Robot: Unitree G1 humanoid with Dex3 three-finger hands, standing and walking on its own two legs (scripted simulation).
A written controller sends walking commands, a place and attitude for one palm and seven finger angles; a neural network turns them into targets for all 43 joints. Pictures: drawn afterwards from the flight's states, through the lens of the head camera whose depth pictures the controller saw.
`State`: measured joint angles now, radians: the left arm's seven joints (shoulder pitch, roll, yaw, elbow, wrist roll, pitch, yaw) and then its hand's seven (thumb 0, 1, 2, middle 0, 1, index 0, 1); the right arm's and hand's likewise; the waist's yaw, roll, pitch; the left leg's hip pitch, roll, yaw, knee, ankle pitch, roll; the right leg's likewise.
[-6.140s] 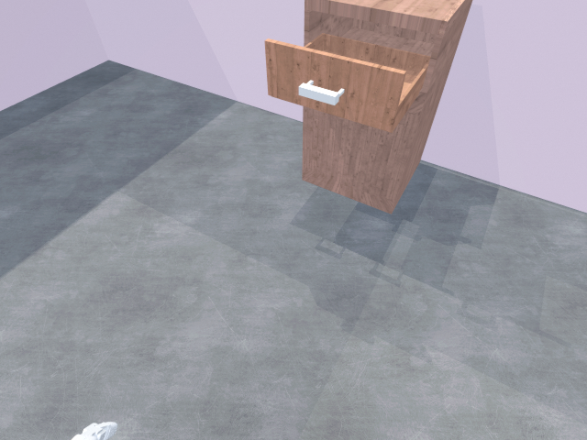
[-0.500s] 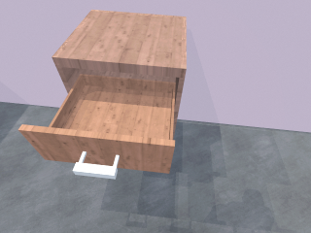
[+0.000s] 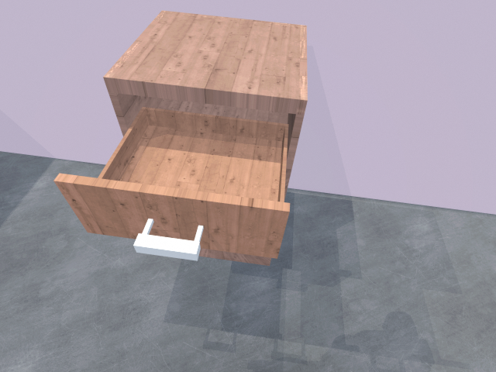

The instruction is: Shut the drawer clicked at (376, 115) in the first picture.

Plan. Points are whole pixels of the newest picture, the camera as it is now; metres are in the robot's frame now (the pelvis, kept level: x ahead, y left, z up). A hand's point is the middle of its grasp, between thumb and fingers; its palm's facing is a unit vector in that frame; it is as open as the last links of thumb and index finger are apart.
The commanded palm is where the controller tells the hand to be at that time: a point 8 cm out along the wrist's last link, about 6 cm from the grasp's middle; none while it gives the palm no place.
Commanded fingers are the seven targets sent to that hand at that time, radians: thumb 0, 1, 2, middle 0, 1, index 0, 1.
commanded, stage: come to a stop and stand still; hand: left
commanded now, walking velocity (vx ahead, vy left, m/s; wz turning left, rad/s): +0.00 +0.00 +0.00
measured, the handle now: (171, 236) +0.36 +0.18 -0.05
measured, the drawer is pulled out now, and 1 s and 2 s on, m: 0.29 0.29 0.29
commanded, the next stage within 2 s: look again from close up in 0.64 s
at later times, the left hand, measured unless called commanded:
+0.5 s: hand out of the picture -0.06 +0.15 -0.17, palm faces +0.02 -0.99 -0.16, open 7.4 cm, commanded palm none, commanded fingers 0.00 0.90 0.90 -0.20 -0.30 -0.20 -0.30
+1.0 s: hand out of the picture -0.03 +0.19 -0.17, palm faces +0.01 -0.98 -0.20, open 7.3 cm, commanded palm none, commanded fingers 0.00 0.90 0.90 -0.20 -0.30 -0.20 -0.30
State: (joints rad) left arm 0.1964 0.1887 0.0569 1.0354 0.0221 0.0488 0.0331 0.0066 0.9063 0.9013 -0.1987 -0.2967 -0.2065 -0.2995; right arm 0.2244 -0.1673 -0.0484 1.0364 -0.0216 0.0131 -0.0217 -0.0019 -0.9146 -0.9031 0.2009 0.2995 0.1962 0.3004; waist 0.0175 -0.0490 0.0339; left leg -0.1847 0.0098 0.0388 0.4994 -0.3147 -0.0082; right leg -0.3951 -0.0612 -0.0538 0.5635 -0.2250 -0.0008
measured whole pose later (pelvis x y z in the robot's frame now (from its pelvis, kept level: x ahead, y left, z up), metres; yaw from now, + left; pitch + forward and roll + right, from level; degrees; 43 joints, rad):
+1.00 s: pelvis -0.04 +0.02 +0.00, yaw +0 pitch -2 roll +0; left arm 0.31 0.15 -0.01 1.07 0.02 -0.01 0.04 0.01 0.91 0.90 -0.20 -0.30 -0.21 -0.30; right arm 0.30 -0.15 0.00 1.06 -0.02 0.00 -0.02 0.01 -0.93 -0.90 0.20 0.30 0.20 0.30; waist -0.02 0.00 0.01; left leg -0.25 0.01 0.04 0.52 -0.24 0.01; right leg -0.22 -0.01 -0.04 0.51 -0.26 -0.01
